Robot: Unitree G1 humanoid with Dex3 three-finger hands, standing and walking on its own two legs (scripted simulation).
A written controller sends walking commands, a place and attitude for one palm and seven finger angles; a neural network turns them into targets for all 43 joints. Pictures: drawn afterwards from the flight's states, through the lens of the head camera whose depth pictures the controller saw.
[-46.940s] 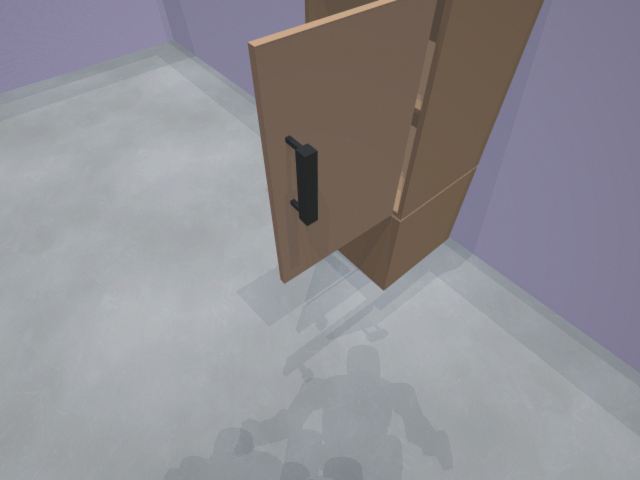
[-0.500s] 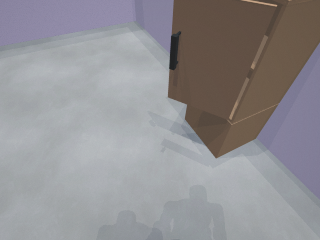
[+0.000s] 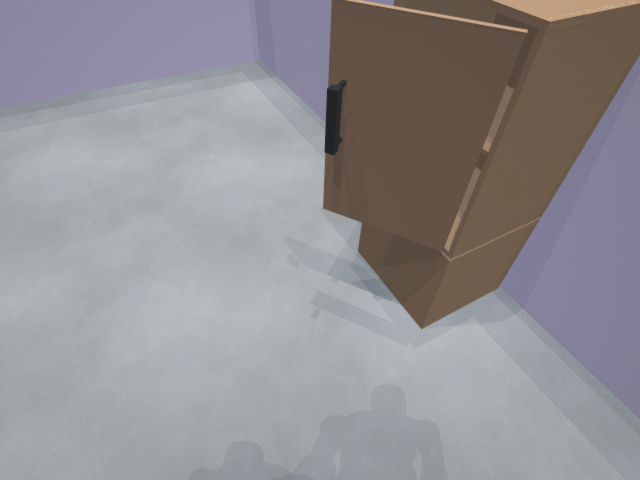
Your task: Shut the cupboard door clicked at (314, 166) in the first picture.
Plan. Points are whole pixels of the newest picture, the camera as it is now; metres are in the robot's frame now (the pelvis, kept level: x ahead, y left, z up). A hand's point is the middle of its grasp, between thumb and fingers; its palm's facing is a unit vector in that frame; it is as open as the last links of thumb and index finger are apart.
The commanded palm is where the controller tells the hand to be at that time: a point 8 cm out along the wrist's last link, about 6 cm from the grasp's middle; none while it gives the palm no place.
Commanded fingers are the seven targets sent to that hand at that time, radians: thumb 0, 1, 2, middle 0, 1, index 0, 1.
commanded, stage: look to check the result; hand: left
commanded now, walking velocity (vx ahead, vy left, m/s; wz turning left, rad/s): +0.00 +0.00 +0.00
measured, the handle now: (337, 117) +0.92 +0.00 -0.01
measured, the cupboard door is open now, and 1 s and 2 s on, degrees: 34 34 34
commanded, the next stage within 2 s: walk to a spot facing it in 0.48 s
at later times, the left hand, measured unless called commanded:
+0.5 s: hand out of the picture +0.01 +0.19 -0.17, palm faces +0.01 -0.97 -0.23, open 7.3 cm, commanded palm none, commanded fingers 0.00 0.90 0.90 -0.20 -0.30 -0.20 -0.30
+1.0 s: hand out of the picture +0.03 +0.21 -0.21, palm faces +0.22 -0.95 -0.23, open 7.3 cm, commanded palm none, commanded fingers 0.00 0.90 0.90 -0.20 -0.30 -0.20 -0.30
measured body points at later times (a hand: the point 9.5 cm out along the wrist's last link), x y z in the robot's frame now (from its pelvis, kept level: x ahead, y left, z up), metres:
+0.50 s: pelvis +0.01 +0.00 +0.00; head +0.03 -0.01 +0.45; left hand +0.01 +0.24 -0.16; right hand +0.03 -0.25 -0.16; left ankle +0.04 +0.08 -0.74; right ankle -0.04 -0.11 -0.74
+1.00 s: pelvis +0.02 +0.01 -0.03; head +0.05 +0.03 +0.42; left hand +0.02 +0.26 -0.19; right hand +0.09 -0.23 -0.18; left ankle +0.04 +0.11 -0.75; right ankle -0.04 -0.11 -0.74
